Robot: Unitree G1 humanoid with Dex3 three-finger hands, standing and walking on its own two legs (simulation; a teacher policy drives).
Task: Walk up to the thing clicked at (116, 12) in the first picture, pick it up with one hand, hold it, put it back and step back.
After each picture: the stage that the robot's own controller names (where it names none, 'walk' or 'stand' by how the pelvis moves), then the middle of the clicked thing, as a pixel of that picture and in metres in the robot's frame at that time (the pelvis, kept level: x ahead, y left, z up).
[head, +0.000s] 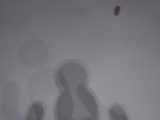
stand; (117, 10) +1.96 -0.43 -0.72
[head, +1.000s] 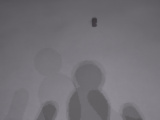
walk; (94, 22) +1.86 +0.03 -0.70
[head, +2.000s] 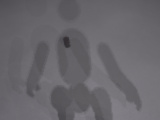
walk; (66, 42) +1.27 +0.30 -0.72
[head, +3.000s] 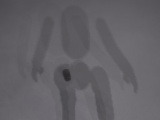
walk; (66, 75) +0.83 +0.26 -0.72
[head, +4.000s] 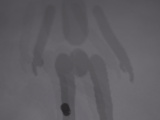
walk; (65, 109) +0.51 +0.24 -0.71
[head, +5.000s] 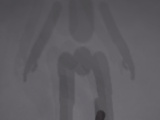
stand; (100, 117) +0.45 -0.11 -0.68
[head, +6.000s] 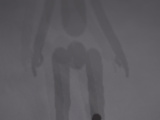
stand; out of the picture +0.42 -0.08 -0.71
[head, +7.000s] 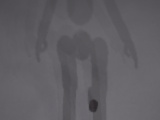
stand; (93, 106) +0.45 -0.02 -0.71
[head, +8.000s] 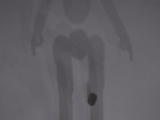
stand; (92, 99) +0.47 -0.07 -0.70
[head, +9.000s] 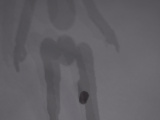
stand; (83, 97) +0.50 -0.02 -0.68
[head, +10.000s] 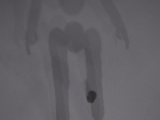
stand; (91, 97) +0.45 -0.06 -0.70
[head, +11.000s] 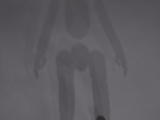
stand; out of the picture +0.43 -0.08 -0.72
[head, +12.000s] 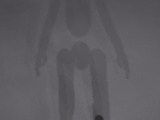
stand; out of the picture +0.42 -0.07 -0.72
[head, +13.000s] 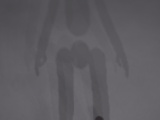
stand; out of the picture +0.41 -0.08 -0.72
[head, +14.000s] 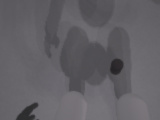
go down; (116, 67) +0.47 -0.09 -0.44
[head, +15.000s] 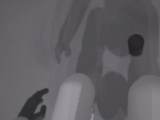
go down; (135, 46) +0.50 -0.13 -0.29
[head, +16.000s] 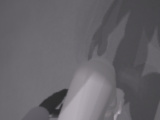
close in; out of the picture +0.49 -0.18 -0.24
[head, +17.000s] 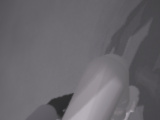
close; out of the picture +0.49 -0.20 -0.24
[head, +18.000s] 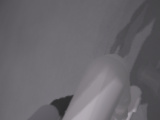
go down; out of the picture +0.49 -0.20 -0.25
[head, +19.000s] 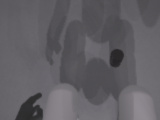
lift; (116, 58) +0.49 -0.12 -0.37
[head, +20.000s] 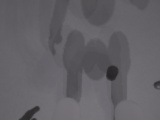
close in; (112, 73) +0.47 -0.09 -0.49
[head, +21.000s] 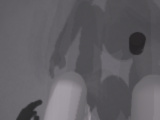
go down; (136, 44) +0.50 -0.14 -0.27
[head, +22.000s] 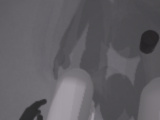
go down; (148, 42) +0.50 -0.16 -0.27
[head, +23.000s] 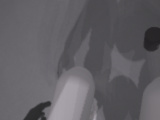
close in; (152, 40) +0.50 -0.16 -0.26
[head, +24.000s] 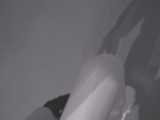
close in; out of the picture +0.49 -0.20 -0.24
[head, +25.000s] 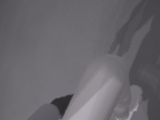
close; out of the picture +0.50 -0.20 -0.26
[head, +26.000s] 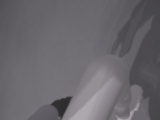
go down; out of the picture +0.50 -0.20 -0.26
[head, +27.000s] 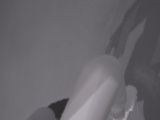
go down; out of the picture +0.50 -0.20 -0.25
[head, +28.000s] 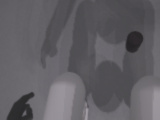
close in; (133, 42) +0.50 -0.14 -0.31
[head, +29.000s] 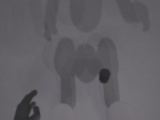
walk; (104, 76) +0.49 -0.09 -0.51
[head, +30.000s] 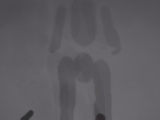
stand; out of the picture +0.43 -0.06 -0.66
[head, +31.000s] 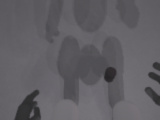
lift; (109, 75) +0.48 -0.10 -0.48
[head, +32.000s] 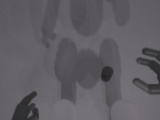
rest palm; (106, 74) +0.49 -0.09 -0.47
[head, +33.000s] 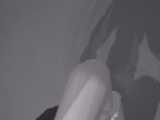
stand; out of the picture +0.50 -0.19 -0.24
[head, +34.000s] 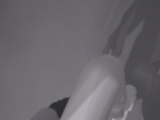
hold; out of the picture +0.51 -0.20 -0.25
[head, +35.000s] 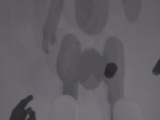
hold; (110, 70) +0.50 -0.11 -0.46
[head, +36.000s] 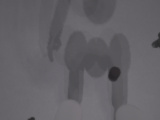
crouch; (113, 74) +0.48 -0.09 -0.51
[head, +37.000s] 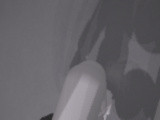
lower; out of the picture +0.51 -0.18 -0.26
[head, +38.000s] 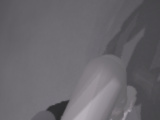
lower; out of the picture +0.52 -0.20 -0.24
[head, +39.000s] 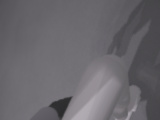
lower; out of the picture +0.51 -0.20 -0.26
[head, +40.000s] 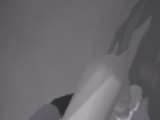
lower; out of the picture +0.51 -0.20 -0.26
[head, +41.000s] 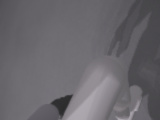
lower; out of the picture +0.53 -0.21 -0.26
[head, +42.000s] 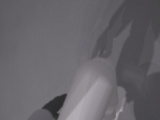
rise; out of the picture +0.60 -0.23 -0.28
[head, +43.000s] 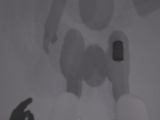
walk; (117, 51) +0.60 -0.15 -0.48
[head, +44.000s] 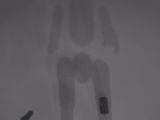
stand; (103, 105) +0.55 -0.10 -0.68
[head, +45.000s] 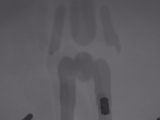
stand; (104, 106) +0.55 -0.12 -0.69
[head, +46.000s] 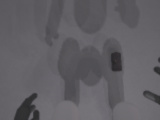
withdraw; (116, 62) +0.59 -0.15 -0.51
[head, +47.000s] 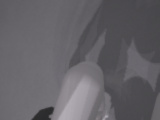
lower; out of the picture +0.60 -0.25 -0.27
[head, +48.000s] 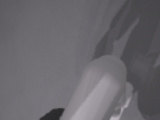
lower; out of the picture +0.61 -0.22 -0.29
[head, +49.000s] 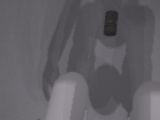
rise; (110, 23) +0.64 -0.02 -0.33
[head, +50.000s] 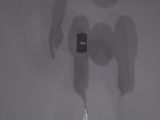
stand; (81, 43) +0.62 +0.12 -0.53
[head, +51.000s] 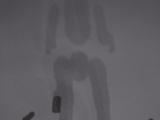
stand; (56, 104) +0.54 +0.25 -0.69
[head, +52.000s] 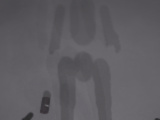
stand; (45, 105) +0.54 +0.36 -0.68
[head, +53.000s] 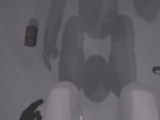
withdraw; (31, 36) +0.64 +0.39 -0.39
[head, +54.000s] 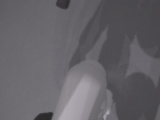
lower; out of the picture +0.72 +0.38 -0.27
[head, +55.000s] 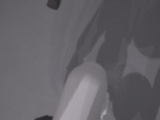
lower; out of the picture +0.74 +0.44 -0.29
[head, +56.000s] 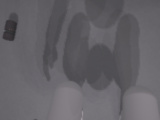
rise; (9, 30) +0.66 +0.57 -0.43
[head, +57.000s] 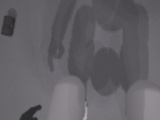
stand; (8, 26) +0.68 +0.61 -0.40
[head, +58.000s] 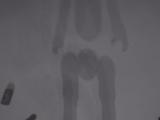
withdraw; (7, 96) +0.53 +0.70 -0.66
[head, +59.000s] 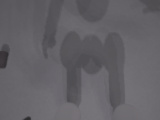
withdraw; (2, 59) +0.60 +0.69 -0.55
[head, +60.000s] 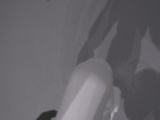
hold; out of the picture +0.77 +0.57 -0.28
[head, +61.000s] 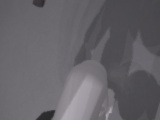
withdraw; out of the picture +0.78 +0.58 -0.28
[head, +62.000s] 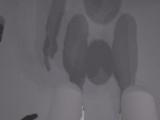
lower; out of the picture +0.67 +0.67 -0.45
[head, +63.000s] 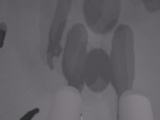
walk; out of the picture +0.68 +0.67 -0.45
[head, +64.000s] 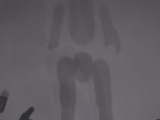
stand; (1, 104) +0.52 +0.73 -0.68
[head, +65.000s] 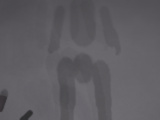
stand; (0, 103) +0.53 +0.73 -0.68
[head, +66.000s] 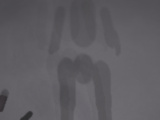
stand; (0, 103) +0.53 +0.73 -0.68
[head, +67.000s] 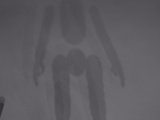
stand; out of the picture +0.53 +0.74 -0.74
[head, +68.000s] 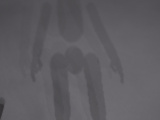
stand; out of the picture +0.51 +0.73 -0.75
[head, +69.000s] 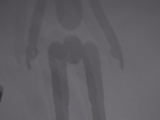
walk; out of the picture +0.53 +0.73 -0.74
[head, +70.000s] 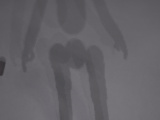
walk; (0, 68) +0.72 +0.78 -0.72
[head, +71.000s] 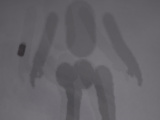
walk; (21, 50) +1.04 +0.77 -0.73
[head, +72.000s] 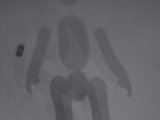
stand; (20, 50) +1.14 +0.73 -0.73
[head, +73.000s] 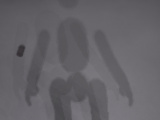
stand; (20, 51) +1.18 +0.72 -0.75
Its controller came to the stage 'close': yes
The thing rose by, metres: 0.01
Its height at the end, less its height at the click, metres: -0.02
